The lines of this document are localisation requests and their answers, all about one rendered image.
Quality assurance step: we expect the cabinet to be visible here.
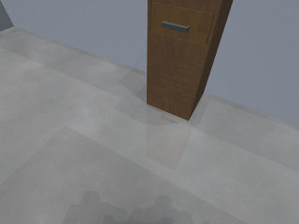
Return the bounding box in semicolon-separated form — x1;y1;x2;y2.
147;0;234;121

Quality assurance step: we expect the drawer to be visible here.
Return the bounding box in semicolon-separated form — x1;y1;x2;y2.
150;2;215;45

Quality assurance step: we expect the handle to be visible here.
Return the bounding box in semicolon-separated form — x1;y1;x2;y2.
161;21;191;34

